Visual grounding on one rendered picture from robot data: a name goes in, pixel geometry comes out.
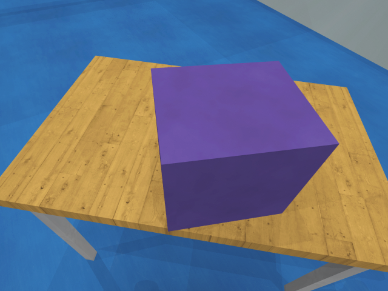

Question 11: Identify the table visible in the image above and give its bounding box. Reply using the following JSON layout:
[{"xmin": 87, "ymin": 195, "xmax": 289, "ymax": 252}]
[{"xmin": 0, "ymin": 56, "xmax": 388, "ymax": 291}]

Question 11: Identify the carton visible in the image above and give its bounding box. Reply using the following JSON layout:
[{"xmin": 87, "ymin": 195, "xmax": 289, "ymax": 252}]
[{"xmin": 151, "ymin": 61, "xmax": 339, "ymax": 232}]

